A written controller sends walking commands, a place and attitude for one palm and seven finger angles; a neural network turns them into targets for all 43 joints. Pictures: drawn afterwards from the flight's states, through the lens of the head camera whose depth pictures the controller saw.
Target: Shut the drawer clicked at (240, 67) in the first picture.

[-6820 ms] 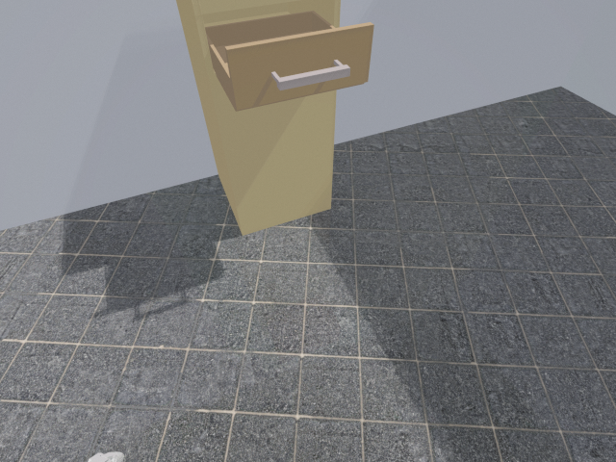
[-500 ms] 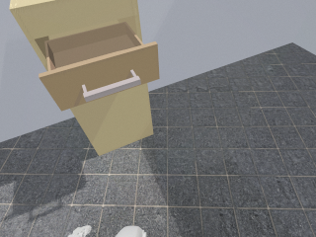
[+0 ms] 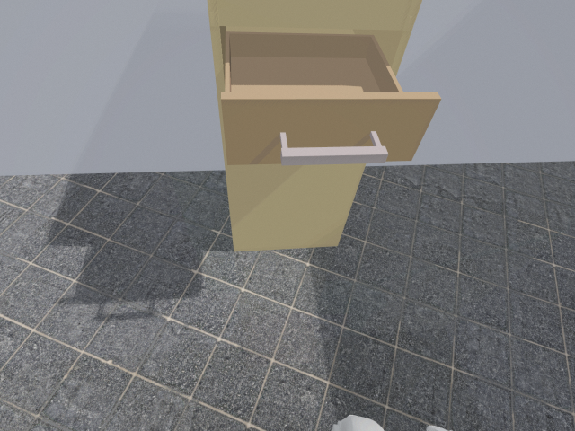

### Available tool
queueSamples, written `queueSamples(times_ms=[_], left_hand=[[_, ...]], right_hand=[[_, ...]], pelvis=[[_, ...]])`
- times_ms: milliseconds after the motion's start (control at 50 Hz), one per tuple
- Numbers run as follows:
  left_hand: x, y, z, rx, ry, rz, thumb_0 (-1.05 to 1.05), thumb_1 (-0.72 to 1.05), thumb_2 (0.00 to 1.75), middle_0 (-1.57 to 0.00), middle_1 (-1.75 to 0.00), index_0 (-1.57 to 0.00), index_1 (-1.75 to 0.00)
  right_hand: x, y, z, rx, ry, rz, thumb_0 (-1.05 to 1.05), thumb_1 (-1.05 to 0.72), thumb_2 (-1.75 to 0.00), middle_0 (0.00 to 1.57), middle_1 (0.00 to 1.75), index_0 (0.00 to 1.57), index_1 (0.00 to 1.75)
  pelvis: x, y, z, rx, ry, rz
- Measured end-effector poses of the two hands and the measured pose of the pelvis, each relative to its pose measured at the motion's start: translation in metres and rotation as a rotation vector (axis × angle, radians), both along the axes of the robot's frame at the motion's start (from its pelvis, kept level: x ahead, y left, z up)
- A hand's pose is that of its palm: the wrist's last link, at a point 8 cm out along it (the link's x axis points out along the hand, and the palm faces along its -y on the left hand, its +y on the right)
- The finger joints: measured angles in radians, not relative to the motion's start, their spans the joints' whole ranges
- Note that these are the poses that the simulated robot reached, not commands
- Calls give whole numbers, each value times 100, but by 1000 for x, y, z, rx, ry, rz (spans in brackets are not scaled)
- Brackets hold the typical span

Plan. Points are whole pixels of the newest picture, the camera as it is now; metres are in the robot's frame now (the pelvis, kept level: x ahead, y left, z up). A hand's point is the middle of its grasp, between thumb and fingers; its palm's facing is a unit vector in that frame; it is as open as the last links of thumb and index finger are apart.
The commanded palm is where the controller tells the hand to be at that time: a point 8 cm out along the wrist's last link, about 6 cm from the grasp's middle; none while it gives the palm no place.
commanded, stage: turn to face it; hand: left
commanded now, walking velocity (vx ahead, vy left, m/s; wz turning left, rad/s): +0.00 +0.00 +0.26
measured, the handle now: (331, 146) +0.58 -0.03 +0.04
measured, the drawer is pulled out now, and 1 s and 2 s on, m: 0.25 0.25 0.25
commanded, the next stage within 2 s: take the last steps up to it in 0.18 s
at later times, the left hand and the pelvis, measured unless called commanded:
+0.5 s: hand out of the picture +0.00 +0.14 -0.16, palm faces +0.20 -0.95 -0.23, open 7.3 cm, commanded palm none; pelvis +0.01 -0.04 +0.00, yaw +9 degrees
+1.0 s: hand (194, 421) +0.15 +0.15 -0.18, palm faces +0.10 -0.98 -0.18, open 7.4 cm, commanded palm none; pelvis +0.12 -0.04 -0.01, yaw +6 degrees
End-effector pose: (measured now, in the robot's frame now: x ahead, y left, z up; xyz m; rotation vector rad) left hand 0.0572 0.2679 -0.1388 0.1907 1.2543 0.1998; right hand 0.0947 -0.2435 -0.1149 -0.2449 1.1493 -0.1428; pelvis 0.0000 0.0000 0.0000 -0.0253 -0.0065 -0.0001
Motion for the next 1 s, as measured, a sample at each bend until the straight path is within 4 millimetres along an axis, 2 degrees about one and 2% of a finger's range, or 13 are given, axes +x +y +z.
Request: queueSamples(times_ms=[80,160,260,380,480,620,660,700,760,820,920,1000], left_hand=[[12,-13,6,-2,-45,6,0,90,90,-20,-30,-19,-30],[22,-32,11,4,-87,8,0,90,90,-20,-30,-20,-30],[17,-58,15,26,-129,17,0,90,90,-20,-30,-20,-30],[-20,-75,21,15,-90,85,0,90,90,-20,-30,-20,-30],[-63,-80,16,-11,-16,154,0,91,90,-20,-30,-20,-30],[-133,-81,-5,-98,193,252,0,91,90,-20,-30,-20,-30],[-147,-79,-15,-127,257,262,0,91,90,-20,-30,-20,-30],[-149,-78,-18,-147,313,244,0,91,90,-20,-30,-20,-30],[-128,-72,-14,-160,318,221,1,91,90,-20,-30,-20,-30],[-88,-64,-12,-152,255,204,1,91,90,-20,-30,-19,-30],[1,-59,-10,-114,134,145,0,91,90,-20,-30,-19,-30],[83,-66,-11,-72,47,71,0,91,90,-19,-30,-19,-30]], right_hand=[[-8,1,-8,31,23,0,0,-91,-90,20,30,20,30],[-19,-7,-21,61,58,-8,0,-91,-90,21,30,20,30],[-31,-26,-42,96,103,-16,0,-91,-90,20,30,20,30],[-36,-40,-38,92,153,19,0,-91,-90,20,30,19,30],[-32,-40,-30,76,174,61,0,-91,-90,20,30,19,30],[-1,-12,-21,43,131,116,0,-91,-90,20,30,19,30],[7,-1,-24,33,98,114,0,-91,-90,20,30,19,30],[7,6,-21,32,84,94,0,-92,-90,20,30,19,30],[-2,6,-15,19,109,57,0,-93,-90,20,30,20,30],[-16,4,-14,19,182,34,0,-93,-90,20,30,20,30],[-33,-4,-19,41,305,-20,0,-92,-90,20,30,20,30],[-33,-19,-32,70,379,-78,0,-91,-90,20,30,20,30]], pelvis=[[1,-6,0,10,-5,27],[2,-18,-3,25,-7,52],[1,-37,-11,39,-12,88],[-1,-46,-1,51,-20,136],[4,-46,3,49,-13,159],[18,-26,-1,20,1,160],[23,-18,-8,8,0,153],[29,-15,-7,17,-8,138],[42,-13,-1,13,-13,135],[56,-14,3,14,-12,134],[85,-25,1,23,-8,121],[116,-43,-9,33,-8,106]])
